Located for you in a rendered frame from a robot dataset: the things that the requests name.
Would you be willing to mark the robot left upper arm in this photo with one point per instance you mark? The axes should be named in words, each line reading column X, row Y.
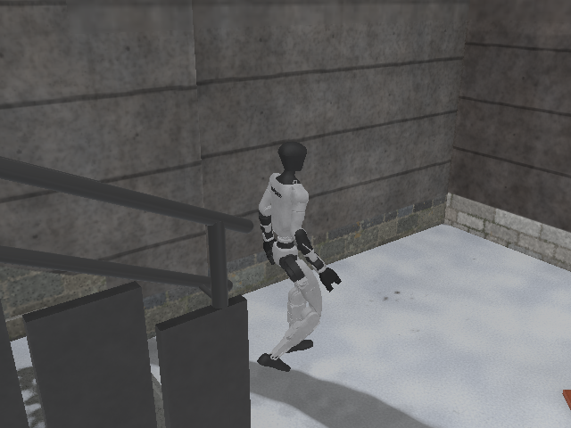
column 264, row 206

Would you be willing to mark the robot right upper arm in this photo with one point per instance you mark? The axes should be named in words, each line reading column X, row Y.
column 299, row 198

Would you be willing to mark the robot left thigh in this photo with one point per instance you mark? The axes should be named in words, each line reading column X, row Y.
column 295, row 295

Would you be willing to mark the right robot hand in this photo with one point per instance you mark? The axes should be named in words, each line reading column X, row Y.
column 328, row 277

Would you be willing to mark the left robot forearm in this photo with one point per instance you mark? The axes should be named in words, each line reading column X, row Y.
column 266, row 227

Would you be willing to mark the left robot hand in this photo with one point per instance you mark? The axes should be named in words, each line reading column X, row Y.
column 268, row 246

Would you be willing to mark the right robot forearm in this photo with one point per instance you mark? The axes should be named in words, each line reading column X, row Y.
column 301, row 238

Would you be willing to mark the robot right foot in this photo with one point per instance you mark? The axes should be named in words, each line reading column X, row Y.
column 265, row 360

